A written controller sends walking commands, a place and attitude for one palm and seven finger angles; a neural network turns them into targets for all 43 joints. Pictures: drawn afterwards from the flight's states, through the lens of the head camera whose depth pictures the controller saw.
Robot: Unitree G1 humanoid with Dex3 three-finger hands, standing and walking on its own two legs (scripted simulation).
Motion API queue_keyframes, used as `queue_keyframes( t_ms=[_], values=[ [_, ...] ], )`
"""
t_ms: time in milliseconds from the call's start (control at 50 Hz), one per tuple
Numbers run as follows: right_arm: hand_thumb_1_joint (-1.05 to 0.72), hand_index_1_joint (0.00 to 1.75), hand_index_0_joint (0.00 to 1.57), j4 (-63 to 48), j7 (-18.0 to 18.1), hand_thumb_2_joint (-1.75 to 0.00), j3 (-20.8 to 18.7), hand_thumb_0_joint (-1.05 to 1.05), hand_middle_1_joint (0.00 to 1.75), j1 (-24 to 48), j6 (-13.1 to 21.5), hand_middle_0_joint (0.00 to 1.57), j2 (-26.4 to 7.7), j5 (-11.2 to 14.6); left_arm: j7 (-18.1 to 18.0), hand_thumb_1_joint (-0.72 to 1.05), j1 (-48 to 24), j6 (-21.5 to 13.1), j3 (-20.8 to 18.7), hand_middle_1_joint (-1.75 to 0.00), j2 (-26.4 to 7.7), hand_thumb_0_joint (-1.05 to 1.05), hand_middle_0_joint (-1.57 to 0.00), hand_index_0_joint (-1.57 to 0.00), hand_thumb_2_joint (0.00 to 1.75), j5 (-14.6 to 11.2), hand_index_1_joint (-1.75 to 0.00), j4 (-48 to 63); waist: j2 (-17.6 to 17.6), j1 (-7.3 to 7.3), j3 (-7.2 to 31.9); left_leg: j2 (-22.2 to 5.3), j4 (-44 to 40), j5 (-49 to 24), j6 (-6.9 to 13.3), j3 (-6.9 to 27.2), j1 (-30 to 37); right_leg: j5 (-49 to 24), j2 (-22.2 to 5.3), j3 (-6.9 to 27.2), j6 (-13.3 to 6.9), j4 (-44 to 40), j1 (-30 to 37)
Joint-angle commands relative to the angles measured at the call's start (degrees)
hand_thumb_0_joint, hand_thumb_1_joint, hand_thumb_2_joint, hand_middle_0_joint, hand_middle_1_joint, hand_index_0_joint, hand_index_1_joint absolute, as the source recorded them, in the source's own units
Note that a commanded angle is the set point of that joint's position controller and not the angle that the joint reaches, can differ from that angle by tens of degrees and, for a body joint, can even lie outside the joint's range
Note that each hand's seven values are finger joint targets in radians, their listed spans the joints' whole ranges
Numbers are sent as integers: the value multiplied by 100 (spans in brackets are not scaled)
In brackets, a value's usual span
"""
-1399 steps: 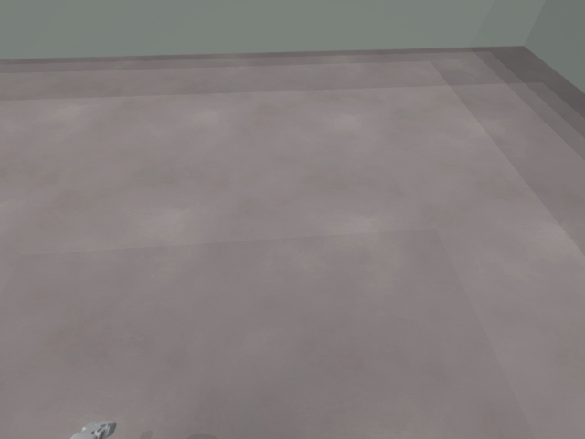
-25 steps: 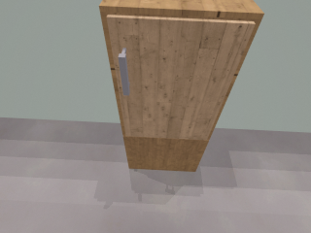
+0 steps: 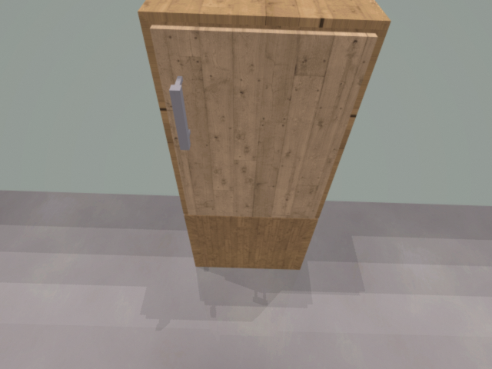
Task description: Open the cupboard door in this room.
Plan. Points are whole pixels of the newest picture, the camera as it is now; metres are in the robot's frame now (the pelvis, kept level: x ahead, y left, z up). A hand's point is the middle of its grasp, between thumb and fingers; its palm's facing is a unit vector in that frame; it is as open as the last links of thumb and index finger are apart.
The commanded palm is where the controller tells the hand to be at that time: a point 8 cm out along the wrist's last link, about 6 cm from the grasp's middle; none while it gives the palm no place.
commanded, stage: look again from close up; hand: left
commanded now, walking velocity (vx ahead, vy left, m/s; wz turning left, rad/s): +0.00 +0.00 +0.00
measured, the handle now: (182, 114) +0.60 +0.17 +0.08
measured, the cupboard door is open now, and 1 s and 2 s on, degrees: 0 0 0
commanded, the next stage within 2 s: shuffle to correct the standing spot in 0.56 s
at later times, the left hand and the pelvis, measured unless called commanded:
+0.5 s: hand out of the picture +0.04 +0.20 -0.18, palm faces +0.01 -0.97 -0.23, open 7.4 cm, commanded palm none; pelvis +0.02 +0.02 -0.01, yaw +0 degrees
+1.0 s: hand out of the picture +0.02 +0.17 -0.19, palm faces +0.00 -0.98 -0.20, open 7.4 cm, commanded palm none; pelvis +0.05 -0.01 -0.01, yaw -1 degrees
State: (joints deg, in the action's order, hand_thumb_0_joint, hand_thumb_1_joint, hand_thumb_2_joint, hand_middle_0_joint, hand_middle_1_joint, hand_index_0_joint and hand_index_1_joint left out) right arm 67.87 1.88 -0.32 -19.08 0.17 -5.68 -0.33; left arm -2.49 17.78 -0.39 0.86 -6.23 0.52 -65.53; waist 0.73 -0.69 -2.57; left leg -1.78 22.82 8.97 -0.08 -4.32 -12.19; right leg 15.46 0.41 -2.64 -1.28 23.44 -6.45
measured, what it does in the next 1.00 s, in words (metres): stands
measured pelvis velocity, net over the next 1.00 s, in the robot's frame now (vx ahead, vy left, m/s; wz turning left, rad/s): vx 0.05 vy -0.01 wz -0.02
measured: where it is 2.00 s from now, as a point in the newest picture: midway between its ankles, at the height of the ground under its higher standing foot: outside the picture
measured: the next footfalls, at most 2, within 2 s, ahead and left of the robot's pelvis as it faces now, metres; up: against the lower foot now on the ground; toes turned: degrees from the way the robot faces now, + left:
none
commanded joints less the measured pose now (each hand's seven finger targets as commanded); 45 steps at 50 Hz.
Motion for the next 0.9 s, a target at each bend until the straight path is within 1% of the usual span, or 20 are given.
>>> queue_keyframes(
  t_ms=[0,40,60,80,120,180,200,220,260,300,400,620,640,660,700,760,820,840,860,880],
  values=[
    [-90,30,20,-193,23,-90,-108,0,30,-281,59,20,-499,8,-31,90,520,-64,-111,-30,-463,0,-20,-20,90,-11,-30,114,8,53,-374,-429,-312,37,97,552,279,-59,-669,610,-19,-740,-825],
    [-90,30,20,-211,23,-90,-111,0,30,-265,61,20,-478,7,-30,90,533,-70,-107,-30,-454,0,-20,-20,90,-11,-30,118,-30,41,-386,-425,-305,36,96,534,273,-77,-672,618,-16,-744,-841],
    [-90,30,20,-647,-72,-90,-51,0,30,443,168,20,-692,-10,-176,90,820,-255,-86,-30,-659,0,-20,-20,90,129,-30,76,-63,287,-454,-383,989,-253,-52,414,-277,-2261,-932,996,13,-612,-838],
    [-90,30,20,-790,-108,-90,-70,0,30,1,82,20,-457,-37,-139,90,430,-283,-132,-30,-885,0,-20,-20,90,60,-30,396,-124,-182,-77,-243,874,761,-10,410,-187,-684,-1159,1041,-217,-703,-928],
    [-90,30,20,-827,-148,-90,-65,0,30,-163,75,20,-526,-93,-78,90,177,-314,-156,-30,-854,0,-20,-20,90,59,-30,568,-182,-185,53,-226,805,501,0,393,-33,369,-908,845,-330,-491,-1141],
    [-90,30,20,-878,-101,-90,-48,0,30,-200,144,20,-629,-72,-54,90,289,-252,-141,-30,-656,0,-20,-20,90,44,-30,575,-190,-88,-28,-358,473,15,157,583,-183,78,-578,600,-251,-52,-1000],
    [-90,30,20,-900,-87,-90,-42,0,30,-176,167,20,-659,-78,-50,90,334,-239,-146,-30,-647,0,-20,-20,90,58,-30,578,-367,-31,-22,-399,412,-139,198,623,-230,-100,-538,529,-221,74,-895],
    [-90,30,20,-925,-77,-90,-37,0,30,-121,178,20,-698,-71,-43,90,368,-219,-158,-30,-671,0,-20,-20,90,51,-30,576,-249,10,0,-416,370,-230,226,666,-283,-199,-507,495,-191,154,-802],
    [-90,30,20,-957,-59,-90,-42,0,30,-50,186,20,-796,-62,-42,90,383,-190,-157,-30,-663,0,-20,-20,90,47,-30,593,54,41,-47,-429,314,-286,253,667,-304,-294,-506,471,-156,179,-761],
    [-90,30,20,-956,-53,-90,-36,0,30,17,194,20,-828,-61,-35,90,363,-172,-166,-30,-723,0,-20,-20,90,53,-30,619,-81,78,-71,-420,260,-347,272,661,-320,-378,-523,447,-133,190,-684],
    [-90,30,20,-978,-53,-90,-59,0,30,201,183,20,-978,-56,-15,90,264,-140,-181,-30,-933,0,-20,-20,90,59,-30,707,61,89,-88,-426,179,-352,274,616,-194,-508,-551,493,-104,132,-711],
    [-90,30,20,-961,-57,-90,-92,0,30,607,197,20,-1261,-53,34,90,51,-110,-215,-30,-1221,0,-20,-20,90,55,-30,789,-146,107,98,-469,101,-509,278,580,74,-754,-591,583,-84,30,-635],
    [-90,30,20,-962,-60,-90,-93,0,30,645,194,20,-1276,-53,41,90,35,-107,-217,-30,-1245,0,-20,-20,90,52,-30,780,-172,110,120,-484,80,-468,270,563,113,-730,-595,596,-85,20,-650],
    [-90,30,20,-901,-67,-90,-52,0,30,567,176,20,-1098,-67,40,90,123,-82,-185,-30,-1056,0,-20,-20,90,51,-30,719,-100,96,211,-498,72,-276,254,556,159,-511,-568,545,-57,32,-615],
    [-90,30,20,-872,-70,-90,-67,0,30,499,141,20,-1094,-79,68,90,241,-44,-175,-30,-979,0,-20,-20,90,78,-30,665,-103,94,148,-575,-10,416,306,621,137,134,-467,433,-73,123,-736],
    [-90,30,20,-920,-66,-90,-160,0,30,469,94,20,-1278,-110,141,90,291,9,-215,-30,-961,0,-20,-20,90,114,-30,714,-419,71,-158,-841,-329,1413,439,949,-92,693,-300,227,-104,413,-1088],
    [-90,30,20,-973,-34,-90,-250,0,30,373,85,20,-1401,-113,196,90,386,19,-249,-30,-910,0,-20,-20,90,143,-30,761,-522,87,-223,-1118,-373,1518,629,1215,-126,694,-204,106,-112,679,-1294],
    [-90,30,20,-995,-28,-90,-247,0,30,387,96,20,-1354,-110,193,90,459,0,-250,-30,-864,0,-20,-20,90,142,-30,754,-548,123,-166,-1066,-255,1236,618,1140,-177,532,-232,161,-123,597,-1183],
    [-90,30,20,-1022,-30,-90,-220,0,30,443,110,20,-1257,-96,178,90,581,-38,-253,-30,-850,0,-20,-20,90,129,-30,712,-381,193,-84,-905,38,779,532,865,-308,219,-320,342,-145,382,-908],
    [-90,30,20,-1035,-30,-90,-169,0,30,528,139,20,-1105,-80,146,90,693,-88,-256,-30,-885,0,-20,-20,90,108,-30,639,-75,227,24,-616,506,184,394,509,-404,-407,-508,679,-187,165,-612]
  ],
)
